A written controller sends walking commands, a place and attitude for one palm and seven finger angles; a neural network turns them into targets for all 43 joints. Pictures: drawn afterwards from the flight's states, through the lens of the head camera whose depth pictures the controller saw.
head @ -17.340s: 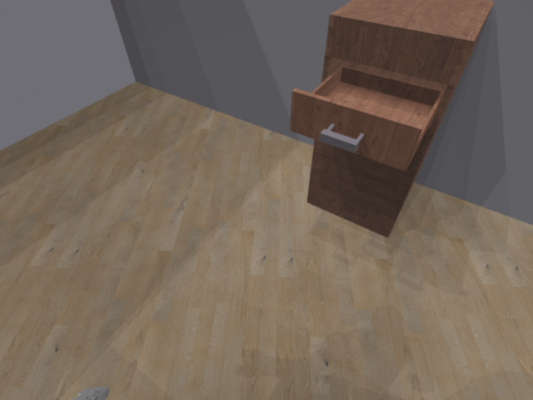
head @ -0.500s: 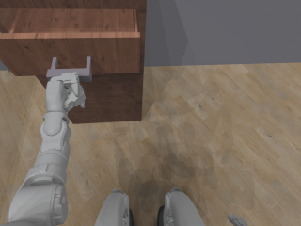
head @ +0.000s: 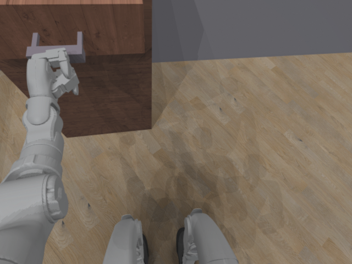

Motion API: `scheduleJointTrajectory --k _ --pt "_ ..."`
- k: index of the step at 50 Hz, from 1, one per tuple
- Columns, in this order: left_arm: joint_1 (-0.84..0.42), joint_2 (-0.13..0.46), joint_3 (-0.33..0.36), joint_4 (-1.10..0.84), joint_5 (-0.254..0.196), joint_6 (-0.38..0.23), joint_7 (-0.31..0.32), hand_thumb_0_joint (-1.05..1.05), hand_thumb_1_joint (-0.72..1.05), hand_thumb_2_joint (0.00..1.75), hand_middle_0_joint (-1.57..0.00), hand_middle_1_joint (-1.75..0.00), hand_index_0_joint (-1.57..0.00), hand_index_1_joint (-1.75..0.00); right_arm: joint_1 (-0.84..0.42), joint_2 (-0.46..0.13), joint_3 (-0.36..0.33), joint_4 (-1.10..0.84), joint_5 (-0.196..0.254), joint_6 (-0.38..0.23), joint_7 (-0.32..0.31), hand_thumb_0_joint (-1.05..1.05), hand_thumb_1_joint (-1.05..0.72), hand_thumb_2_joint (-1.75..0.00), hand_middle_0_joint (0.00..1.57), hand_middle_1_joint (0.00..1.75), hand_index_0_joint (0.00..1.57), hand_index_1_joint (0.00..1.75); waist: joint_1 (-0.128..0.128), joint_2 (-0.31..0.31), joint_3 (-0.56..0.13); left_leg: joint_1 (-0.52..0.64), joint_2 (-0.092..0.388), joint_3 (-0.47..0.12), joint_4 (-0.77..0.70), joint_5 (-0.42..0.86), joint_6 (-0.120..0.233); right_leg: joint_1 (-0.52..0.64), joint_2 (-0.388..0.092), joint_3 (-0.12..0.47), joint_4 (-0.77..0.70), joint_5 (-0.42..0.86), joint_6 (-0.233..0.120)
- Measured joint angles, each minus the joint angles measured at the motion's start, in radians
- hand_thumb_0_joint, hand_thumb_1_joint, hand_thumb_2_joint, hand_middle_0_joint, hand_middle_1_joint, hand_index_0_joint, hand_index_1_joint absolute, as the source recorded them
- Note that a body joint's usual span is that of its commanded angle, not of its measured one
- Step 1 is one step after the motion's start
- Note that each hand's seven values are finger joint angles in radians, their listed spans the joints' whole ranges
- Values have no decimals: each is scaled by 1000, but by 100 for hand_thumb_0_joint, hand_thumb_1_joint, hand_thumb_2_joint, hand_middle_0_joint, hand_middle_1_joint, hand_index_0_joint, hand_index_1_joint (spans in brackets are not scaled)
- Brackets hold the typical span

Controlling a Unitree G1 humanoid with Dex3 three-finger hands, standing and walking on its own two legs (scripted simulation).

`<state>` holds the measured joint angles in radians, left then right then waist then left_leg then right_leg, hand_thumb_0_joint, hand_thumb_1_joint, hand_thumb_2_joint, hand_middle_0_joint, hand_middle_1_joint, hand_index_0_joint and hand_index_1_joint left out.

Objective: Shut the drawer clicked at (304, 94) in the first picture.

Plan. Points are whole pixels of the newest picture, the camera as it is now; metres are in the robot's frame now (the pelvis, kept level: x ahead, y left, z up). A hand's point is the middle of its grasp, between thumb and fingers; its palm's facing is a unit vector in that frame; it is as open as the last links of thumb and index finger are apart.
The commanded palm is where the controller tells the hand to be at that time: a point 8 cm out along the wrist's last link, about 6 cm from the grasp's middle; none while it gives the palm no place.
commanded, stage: push the drawer shut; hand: left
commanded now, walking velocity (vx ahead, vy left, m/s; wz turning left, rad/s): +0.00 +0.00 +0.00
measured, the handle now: (57, 46) +0.60 +0.23 +0.05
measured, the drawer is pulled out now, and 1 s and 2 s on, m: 0.05 0.00 0.00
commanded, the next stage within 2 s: pull the fist back off the drawer in 0.74 s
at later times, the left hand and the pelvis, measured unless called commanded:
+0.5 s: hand (73, 59) +0.56 +0.19 +0.04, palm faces +0.09 -0.99 -0.05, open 3.3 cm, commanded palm +0.57 +0.21 +0.05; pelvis +0.00 +0.00 -0.01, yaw -1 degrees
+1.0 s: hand (69, 57) +0.56 +0.20 +0.05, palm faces +0.09 -0.99 -0.06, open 3.3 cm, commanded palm +0.58 +0.20 +0.05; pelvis -0.03 +0.00 -0.02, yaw -1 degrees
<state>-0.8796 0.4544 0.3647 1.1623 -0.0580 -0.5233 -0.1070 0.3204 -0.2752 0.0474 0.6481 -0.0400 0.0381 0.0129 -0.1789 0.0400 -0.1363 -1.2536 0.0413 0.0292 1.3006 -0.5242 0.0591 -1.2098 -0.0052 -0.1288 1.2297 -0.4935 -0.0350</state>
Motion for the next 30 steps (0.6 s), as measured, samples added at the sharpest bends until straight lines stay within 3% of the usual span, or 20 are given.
scheduleJointTrajectory --k 21,30 --pt "-159 105 51 87 64 42 15 6 85 96 -140 -160 -140 -160 29 5 22 -4 -20 25 16 0 -90 -90 20 30 20 30 -56 8 12 -72 10 -16 29 -10 3 -59 11 -13 5 1 2" --pt "-198 129 42 100 76 57 4 6 77 98 -140 -160 -140 -160 37 8 29 2 -26 28 19 0 -90 -90 20 30 20 30 -60 8 14 -101 8 -32 46 -5 1 -78 10 -29 13 5 0"
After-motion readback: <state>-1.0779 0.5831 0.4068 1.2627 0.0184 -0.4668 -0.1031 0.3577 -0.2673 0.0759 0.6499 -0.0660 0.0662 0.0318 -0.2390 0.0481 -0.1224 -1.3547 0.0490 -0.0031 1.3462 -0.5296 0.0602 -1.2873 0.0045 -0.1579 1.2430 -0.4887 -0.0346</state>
